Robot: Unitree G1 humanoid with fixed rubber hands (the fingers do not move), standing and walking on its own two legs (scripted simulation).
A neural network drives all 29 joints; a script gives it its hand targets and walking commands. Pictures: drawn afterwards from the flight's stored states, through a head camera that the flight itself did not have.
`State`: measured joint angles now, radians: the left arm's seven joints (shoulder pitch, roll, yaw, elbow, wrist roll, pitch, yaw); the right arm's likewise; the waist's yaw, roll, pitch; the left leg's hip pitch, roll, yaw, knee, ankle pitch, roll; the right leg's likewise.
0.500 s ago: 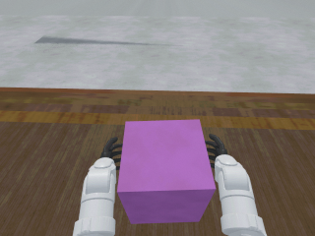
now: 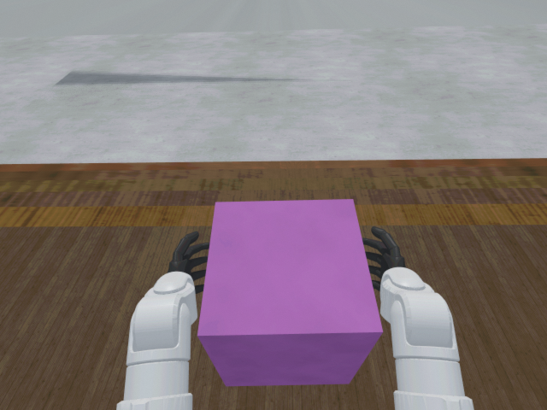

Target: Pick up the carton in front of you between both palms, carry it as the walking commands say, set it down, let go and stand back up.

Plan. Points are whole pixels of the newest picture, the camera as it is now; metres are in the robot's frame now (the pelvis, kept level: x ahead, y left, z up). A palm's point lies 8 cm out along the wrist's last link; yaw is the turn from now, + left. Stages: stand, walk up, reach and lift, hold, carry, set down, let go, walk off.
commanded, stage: carry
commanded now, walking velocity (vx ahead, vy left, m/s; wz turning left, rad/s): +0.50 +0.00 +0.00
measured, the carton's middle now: (285, 298) +0.29 +0.00 +0.01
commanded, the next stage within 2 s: none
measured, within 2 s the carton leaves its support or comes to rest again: neither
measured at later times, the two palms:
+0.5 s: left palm (227, 174) +0.52 +0.10 +0.09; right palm (380, 169) +0.52 -0.20 +0.09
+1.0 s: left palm (229, 110) +0.85 +0.13 +0.06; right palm (339, 107) +0.83 -0.17 +0.06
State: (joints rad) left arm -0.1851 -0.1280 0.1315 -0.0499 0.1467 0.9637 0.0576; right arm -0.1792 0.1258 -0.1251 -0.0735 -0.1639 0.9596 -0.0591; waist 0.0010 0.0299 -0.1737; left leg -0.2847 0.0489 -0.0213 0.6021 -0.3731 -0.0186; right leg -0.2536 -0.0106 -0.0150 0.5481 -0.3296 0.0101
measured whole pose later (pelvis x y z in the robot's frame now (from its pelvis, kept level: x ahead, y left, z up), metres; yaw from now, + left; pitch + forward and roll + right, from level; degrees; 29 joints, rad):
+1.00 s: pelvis +0.58 +0.00 +0.00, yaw -3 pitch +4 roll +0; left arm -0.13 -0.13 0.11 -0.31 0.12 1.19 0.08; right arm -0.15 0.13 -0.09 -0.29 -0.11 1.17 -0.09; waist -0.03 -0.01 -0.02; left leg -0.39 0.02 0.27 0.49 -0.18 0.11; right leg -0.36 -0.07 -0.05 1.19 -0.39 -0.02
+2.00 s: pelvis +1.23 -0.02 -0.10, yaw -3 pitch +2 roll -4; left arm -0.62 -0.03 0.17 0.03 0.06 1.19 0.14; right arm -0.62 0.05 -0.26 0.00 -0.10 1.19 -0.10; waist 0.06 0.04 -0.03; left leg -0.50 0.04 0.11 0.47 0.34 0.05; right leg -0.07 0.04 -0.13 1.02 -0.77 -0.03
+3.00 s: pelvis +1.90 +0.11 -0.38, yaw +0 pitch +3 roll +0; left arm -0.61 0.01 0.17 0.21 0.00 1.09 0.12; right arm -0.56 0.04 -0.19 0.12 -0.10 1.10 -0.13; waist -0.03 0.01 -0.05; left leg -0.47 -0.07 0.07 0.69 -0.30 0.09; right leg -0.51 0.06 0.02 1.64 -0.63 -0.04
